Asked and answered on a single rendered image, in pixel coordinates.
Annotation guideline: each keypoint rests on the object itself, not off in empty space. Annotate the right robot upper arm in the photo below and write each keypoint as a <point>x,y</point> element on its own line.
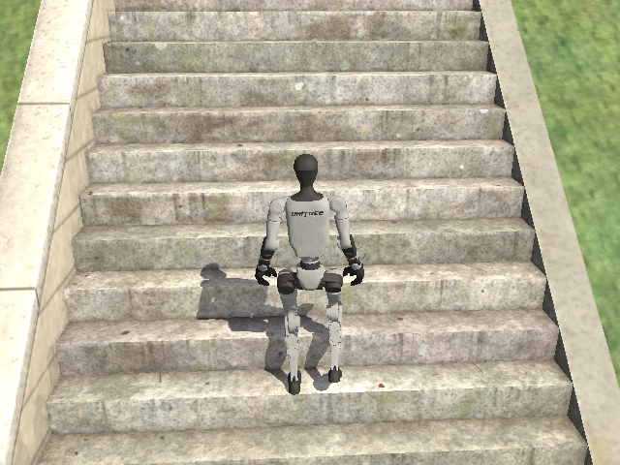
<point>338,205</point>

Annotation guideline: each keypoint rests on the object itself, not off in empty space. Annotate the right robot forearm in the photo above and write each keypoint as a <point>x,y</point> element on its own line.
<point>352,255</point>

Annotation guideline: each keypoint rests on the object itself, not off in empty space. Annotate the left robot upper arm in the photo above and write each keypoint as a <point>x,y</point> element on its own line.
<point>277,206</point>

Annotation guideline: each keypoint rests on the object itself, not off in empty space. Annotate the robot right hand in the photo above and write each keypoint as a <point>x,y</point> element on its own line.
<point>359,274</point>

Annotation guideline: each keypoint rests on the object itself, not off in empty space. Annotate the robot head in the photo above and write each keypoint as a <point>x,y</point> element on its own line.
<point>306,169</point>

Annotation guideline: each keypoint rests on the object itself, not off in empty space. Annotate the robot left hand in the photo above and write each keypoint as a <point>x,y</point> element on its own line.
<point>259,275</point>

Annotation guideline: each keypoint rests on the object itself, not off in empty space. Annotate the left robot forearm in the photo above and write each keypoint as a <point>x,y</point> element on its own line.
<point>265,258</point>

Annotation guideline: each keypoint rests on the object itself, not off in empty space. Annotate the left robot shin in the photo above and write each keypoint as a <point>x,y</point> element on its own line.
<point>292,348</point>

